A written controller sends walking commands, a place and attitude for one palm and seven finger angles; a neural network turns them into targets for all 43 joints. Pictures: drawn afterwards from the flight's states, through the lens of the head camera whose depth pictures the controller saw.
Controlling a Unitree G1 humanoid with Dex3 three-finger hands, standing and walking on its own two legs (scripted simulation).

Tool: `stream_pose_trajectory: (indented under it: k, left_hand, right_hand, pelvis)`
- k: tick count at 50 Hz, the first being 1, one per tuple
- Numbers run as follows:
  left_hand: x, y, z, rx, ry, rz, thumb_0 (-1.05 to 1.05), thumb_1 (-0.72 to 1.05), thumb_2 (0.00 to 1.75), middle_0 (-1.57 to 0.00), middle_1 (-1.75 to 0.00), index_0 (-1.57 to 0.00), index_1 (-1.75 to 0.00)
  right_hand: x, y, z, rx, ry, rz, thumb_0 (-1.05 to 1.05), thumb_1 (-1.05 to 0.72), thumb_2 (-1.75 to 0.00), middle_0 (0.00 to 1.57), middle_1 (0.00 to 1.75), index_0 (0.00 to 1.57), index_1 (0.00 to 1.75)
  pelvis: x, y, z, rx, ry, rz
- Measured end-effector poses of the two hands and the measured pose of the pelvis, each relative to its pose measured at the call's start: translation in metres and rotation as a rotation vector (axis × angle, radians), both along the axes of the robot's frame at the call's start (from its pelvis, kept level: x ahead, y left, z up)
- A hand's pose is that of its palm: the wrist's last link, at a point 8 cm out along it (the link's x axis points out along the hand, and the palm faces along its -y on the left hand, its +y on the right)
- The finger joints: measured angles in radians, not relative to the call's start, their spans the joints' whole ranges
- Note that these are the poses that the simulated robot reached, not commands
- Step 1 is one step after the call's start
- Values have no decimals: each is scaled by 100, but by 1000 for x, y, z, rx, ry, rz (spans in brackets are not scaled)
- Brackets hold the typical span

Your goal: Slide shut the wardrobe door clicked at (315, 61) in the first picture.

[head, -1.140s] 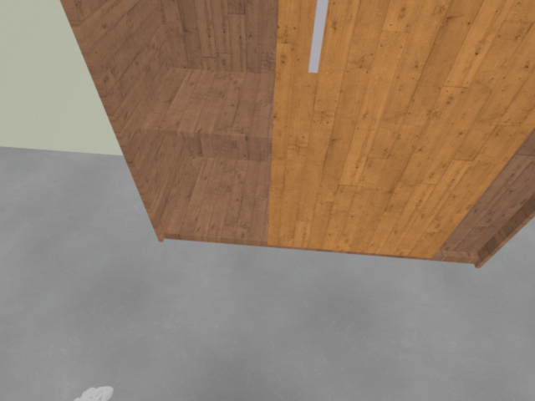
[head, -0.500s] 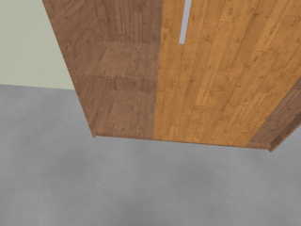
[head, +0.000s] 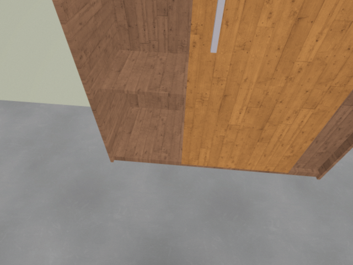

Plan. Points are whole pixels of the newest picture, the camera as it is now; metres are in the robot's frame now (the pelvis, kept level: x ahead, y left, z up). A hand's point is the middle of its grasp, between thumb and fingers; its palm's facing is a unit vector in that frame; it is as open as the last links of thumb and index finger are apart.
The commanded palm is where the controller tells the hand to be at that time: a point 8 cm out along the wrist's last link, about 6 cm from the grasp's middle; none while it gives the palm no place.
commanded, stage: look at it before walking up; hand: right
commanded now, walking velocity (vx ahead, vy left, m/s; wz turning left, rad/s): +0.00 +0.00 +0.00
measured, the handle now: out of the picture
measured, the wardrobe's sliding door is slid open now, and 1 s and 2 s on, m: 0.47 0.47 0.47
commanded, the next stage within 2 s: take the last steps up to it in 0.40 s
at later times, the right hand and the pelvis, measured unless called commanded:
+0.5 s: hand out of the picture +0.07 -0.25 -0.16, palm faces -0.02 +0.94 -0.34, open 7.4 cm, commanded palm none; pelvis +0.00 -0.01 +0.00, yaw +0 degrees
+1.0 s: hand out of the picture -0.01 -0.18 -0.20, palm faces +0.07 +0.99 -0.11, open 7.4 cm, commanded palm none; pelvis +0.09 -0.03 -0.02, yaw +1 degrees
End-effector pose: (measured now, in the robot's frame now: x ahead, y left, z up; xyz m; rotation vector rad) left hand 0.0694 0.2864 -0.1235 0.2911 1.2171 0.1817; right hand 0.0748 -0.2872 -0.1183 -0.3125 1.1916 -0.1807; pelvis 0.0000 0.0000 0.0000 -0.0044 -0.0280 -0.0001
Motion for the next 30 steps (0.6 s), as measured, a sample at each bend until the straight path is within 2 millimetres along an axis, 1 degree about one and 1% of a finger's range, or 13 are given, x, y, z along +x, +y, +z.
stream_pose_trajectory:
  k: [12, 22, 28, 30]
  left_hand:
    - [1, -1, 2, 10, 2, 1, 1, 91, 90, -20, -30, -20, -30]
    - [4, -5, 3, 9, -2, -6, 1, 91, 90, -20, -30, -20, -30]
    - [4, -7, 3, 6, -1, -10, 1, 91, 90, -20, -30, -20, -30]
    - [3, -10, 1, 1, 4, -9, 1, 91, 90, -20, -30, -20, -30]
  right_hand:
    - [-8, -6, -2, -1, 24, -9, 0, -91, -90, 20, 30, 20, 30]
    - [-10, -11, -1, -5, 27, -14, 0, -91, -90, 20, 30, 20, 30]
    - [-11, -12, -1, -6, 24, -18, 0, -91, -90, 20, 30, 20, 30]
    - [-13, -9, -3, -4, 30, -25, 0, -91, -90, 20, 30, 20, 30]
  pelvis:
    - [2, -4, 1, 1, -1, 1]
    - [1, -7, 1, 1, -3, -1]
    - [1, -7, 1, 1, -3, -5]
    - [2, -8, 1, 0, -1, -4]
